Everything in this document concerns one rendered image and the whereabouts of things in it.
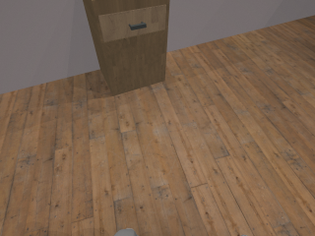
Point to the handle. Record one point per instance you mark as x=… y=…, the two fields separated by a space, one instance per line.
x=138 y=26

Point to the cabinet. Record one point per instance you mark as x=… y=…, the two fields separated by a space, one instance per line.
x=132 y=62

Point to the drawer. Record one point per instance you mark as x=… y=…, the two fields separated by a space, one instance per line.
x=116 y=25

